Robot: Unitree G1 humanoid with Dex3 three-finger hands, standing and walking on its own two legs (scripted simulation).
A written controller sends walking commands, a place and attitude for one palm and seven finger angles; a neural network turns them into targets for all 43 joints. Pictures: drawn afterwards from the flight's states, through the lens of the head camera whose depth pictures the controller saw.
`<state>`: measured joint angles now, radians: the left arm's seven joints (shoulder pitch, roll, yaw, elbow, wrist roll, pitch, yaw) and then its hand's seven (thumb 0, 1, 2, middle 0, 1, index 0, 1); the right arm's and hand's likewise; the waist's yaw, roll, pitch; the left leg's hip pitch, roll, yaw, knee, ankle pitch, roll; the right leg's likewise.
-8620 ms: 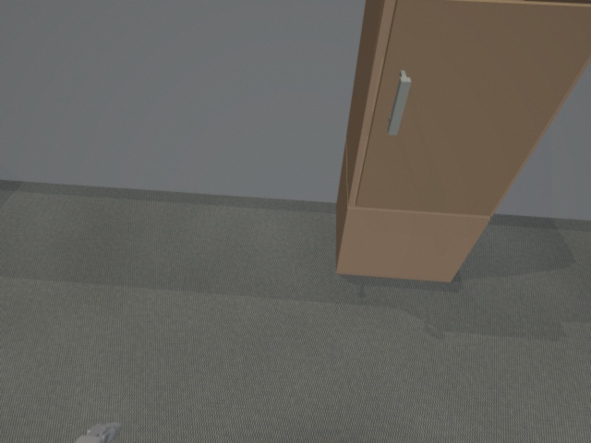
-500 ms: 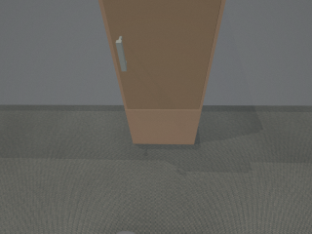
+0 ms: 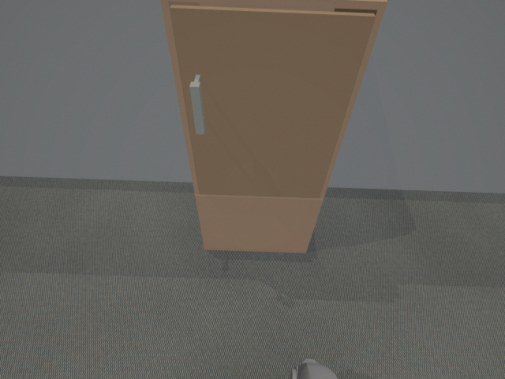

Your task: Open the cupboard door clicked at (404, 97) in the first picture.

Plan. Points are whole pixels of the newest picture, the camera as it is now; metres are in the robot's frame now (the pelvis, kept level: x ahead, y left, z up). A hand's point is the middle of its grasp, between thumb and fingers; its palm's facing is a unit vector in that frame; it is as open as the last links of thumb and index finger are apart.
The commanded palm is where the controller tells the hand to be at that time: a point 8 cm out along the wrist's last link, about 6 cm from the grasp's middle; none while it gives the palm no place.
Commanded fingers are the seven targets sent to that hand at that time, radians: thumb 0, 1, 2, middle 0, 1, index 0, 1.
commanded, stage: take the last steps up to it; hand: left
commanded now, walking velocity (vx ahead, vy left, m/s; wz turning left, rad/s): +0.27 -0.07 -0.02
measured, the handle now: (199, 104) +0.72 +0.16 +0.03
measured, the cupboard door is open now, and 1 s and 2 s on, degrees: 0 0 0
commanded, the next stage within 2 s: come to a stop and stand still in 0.32 s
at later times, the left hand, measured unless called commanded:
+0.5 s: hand (195, 377) +0.16 +0.11 -0.17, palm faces +0.08 -0.98 -0.17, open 7.3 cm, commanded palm none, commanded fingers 0.00 0.90 0.90 -0.20 -0.30 -0.20 -0.30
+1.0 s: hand out of the picture +0.15 +0.11 -0.17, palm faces +0.05 -0.96 -0.27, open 7.4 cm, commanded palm none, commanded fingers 0.00 0.90 0.90 -0.20 -0.30 -0.20 -0.30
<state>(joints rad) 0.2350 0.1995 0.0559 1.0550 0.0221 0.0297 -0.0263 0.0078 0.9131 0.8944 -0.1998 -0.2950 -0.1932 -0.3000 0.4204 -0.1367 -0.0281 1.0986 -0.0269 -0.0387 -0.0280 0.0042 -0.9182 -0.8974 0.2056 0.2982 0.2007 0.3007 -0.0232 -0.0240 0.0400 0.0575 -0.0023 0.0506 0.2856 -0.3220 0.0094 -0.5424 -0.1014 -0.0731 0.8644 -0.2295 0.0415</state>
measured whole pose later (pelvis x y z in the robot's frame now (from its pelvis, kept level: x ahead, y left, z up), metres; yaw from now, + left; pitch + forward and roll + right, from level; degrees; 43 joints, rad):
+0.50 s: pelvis +0.16 -0.06 +0.00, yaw +1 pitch -1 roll -2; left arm 0.28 0.13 0.03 1.10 0.02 -0.05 0.02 0.00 0.93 0.89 -0.20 -0.30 -0.20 -0.30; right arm 0.20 -0.17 -0.05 1.04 -0.02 -0.01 -0.01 0.01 -0.94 -0.90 0.20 0.30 0.19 0.30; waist 0.01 0.03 0.02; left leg -0.43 0.09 0.07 0.73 -0.26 -0.02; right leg -0.13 0.03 -0.18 0.38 -0.24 -0.07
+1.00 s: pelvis +0.14 -0.09 -0.01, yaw -1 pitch -1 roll +1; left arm 0.29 0.17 0.04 1.05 0.03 0.02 0.03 0.00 0.91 0.89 -0.20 -0.29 -0.19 -0.30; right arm 0.17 -0.18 -0.06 1.05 -0.02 0.07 0.00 0.00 -0.92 -0.90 0.20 0.30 0.20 0.30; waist 0.02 0.03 0.02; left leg -0.39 0.04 0.05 0.66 -0.34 -0.01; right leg -0.22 -0.03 -0.07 0.55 -0.32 -0.03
